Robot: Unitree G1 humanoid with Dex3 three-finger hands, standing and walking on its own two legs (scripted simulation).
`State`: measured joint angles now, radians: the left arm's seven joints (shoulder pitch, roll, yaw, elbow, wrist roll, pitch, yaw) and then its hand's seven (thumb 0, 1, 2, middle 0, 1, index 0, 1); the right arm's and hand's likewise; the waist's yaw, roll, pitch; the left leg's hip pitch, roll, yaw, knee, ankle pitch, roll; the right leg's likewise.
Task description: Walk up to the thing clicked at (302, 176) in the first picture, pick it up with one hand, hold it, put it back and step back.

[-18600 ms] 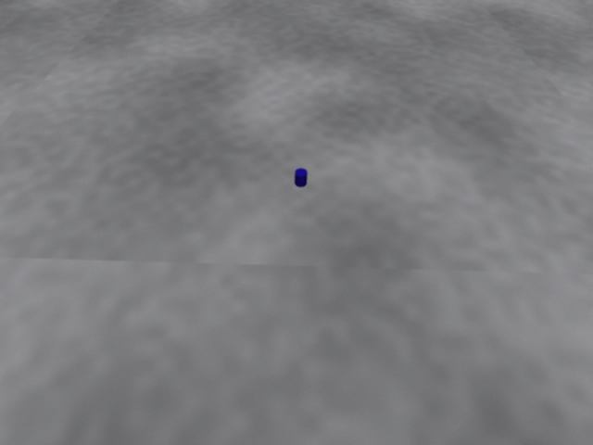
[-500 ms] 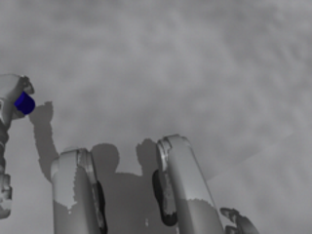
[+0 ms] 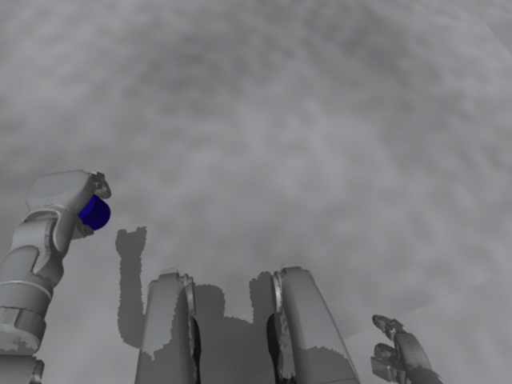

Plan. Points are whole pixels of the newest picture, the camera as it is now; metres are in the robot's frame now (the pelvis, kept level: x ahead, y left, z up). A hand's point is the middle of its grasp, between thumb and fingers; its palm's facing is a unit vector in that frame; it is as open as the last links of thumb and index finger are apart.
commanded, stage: lift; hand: left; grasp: from above
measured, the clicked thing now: (85, 209) +0.41 +0.27 -0.11
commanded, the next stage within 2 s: hold in 0.84 s
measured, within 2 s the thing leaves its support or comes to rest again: neither
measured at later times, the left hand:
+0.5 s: hand (35, 197) +0.36 +0.25 +0.08, palm faces -0.45 -0.08 -0.89, open 8.3 cm
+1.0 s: hand (17, 145) +0.38 +0.23 +0.14, palm faces -0.45 -0.10 -0.89, open 8.3 cm
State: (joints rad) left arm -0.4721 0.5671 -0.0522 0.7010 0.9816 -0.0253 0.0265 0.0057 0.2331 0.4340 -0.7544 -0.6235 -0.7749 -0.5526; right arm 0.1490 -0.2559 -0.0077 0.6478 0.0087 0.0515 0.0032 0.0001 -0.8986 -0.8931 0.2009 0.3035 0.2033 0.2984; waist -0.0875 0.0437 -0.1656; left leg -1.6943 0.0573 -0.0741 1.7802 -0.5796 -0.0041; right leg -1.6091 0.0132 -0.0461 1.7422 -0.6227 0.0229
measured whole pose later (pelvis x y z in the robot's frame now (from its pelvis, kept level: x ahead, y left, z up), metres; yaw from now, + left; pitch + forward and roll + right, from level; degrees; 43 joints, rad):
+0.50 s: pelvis +0.04 +0.00 +0.16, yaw +2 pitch +15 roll -2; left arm -0.34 0.43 -0.16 0.82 1.00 0.00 0.12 0.01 0.24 0.43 -0.75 -0.63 -0.77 -0.55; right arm 0.24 -0.25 -0.02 0.73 0.03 -0.02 -0.05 0.00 -0.90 -0.90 0.20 0.30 0.20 0.30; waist -0.07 0.04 -0.12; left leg -0.97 0.06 -0.01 1.15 -0.44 -0.01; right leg -0.91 0.01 -0.01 1.12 -0.47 0.02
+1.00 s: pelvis +0.08 +0.00 +0.22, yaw +2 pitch +9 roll -1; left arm -0.32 0.38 -0.18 0.83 0.99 0.03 0.13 0.00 0.22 0.44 -0.78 -0.60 -0.79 -0.53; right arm 0.26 -0.25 -0.04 0.74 0.03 0.00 -0.04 0.00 -0.90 -0.89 0.20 0.30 0.20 0.30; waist -0.05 0.03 -0.07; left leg -0.58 0.05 0.03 0.77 -0.35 -0.01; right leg -0.54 0.00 0.02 0.76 -0.37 0.02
